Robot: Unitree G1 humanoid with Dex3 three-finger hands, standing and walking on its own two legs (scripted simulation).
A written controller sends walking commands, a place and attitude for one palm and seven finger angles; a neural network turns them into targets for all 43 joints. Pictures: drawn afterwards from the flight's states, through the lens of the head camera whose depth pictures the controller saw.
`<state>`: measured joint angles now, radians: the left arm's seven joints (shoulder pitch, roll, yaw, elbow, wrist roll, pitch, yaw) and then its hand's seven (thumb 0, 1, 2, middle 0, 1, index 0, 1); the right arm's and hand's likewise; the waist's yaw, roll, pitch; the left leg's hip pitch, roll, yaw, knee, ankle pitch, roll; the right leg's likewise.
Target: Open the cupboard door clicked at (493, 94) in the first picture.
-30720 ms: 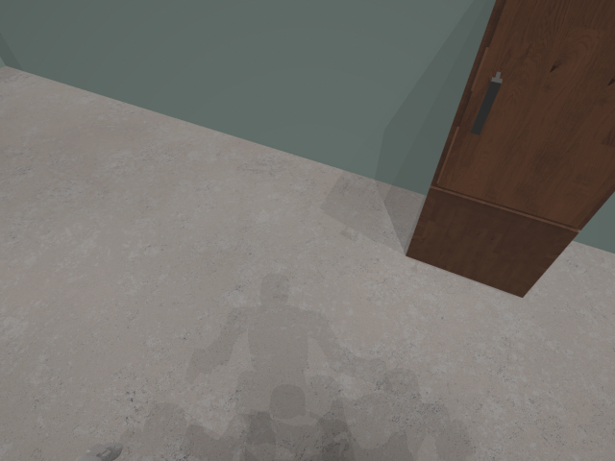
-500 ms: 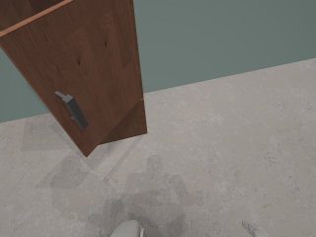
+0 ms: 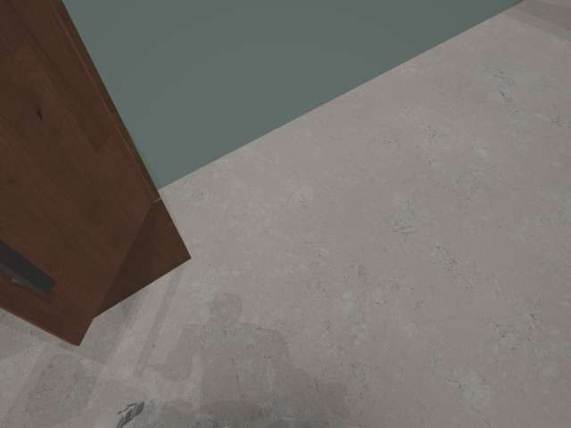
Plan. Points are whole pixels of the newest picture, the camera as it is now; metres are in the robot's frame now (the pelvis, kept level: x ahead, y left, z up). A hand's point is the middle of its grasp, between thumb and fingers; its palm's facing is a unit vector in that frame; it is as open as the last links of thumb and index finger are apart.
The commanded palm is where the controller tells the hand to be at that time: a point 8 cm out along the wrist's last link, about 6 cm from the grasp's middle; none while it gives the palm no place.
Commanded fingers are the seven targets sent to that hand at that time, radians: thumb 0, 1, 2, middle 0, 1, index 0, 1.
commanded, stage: walk to a spot facing it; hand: left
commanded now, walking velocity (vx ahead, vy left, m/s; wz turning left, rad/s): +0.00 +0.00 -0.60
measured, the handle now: (6, 265) +0.33 +0.45 -0.01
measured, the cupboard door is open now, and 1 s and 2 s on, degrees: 42 42 42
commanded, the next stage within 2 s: turn to face it in 1.88 s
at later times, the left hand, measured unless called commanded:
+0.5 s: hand (180, 426) +0.14 +0.18 -0.16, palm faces -0.26 -0.95 -0.18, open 7.4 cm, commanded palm none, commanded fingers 0.00 0.90 0.90 -0.20 -0.30 -0.20 -0.30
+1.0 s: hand (235, 391) +0.19 +0.10 -0.16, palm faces -0.50 -0.84 -0.19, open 7.4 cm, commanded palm none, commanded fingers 0.00 0.90 0.90 -0.20 -0.30 -0.20 -0.30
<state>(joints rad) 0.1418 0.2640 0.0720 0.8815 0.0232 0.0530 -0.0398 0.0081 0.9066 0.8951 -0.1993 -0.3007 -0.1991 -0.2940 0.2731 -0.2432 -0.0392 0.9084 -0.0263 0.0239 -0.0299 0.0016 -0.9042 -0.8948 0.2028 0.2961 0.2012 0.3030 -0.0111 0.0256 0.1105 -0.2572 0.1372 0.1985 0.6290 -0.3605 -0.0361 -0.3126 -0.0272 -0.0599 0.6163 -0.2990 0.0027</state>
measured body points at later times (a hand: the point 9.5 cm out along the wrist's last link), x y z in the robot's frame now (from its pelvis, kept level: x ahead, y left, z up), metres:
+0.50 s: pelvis +0.00 +0.01 +0.01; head +0.05 +0.02 +0.46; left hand +0.15 +0.23 -0.14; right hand -0.01 -0.24 -0.12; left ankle +0.04 +0.12 -0.73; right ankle -0.03 -0.11 -0.66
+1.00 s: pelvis +0.08 -0.06 +0.01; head +0.12 -0.07 +0.46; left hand +0.21 +0.14 -0.14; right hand +0.01 -0.33 -0.12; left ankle +0.22 +0.01 -0.69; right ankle -0.04 -0.12 -0.73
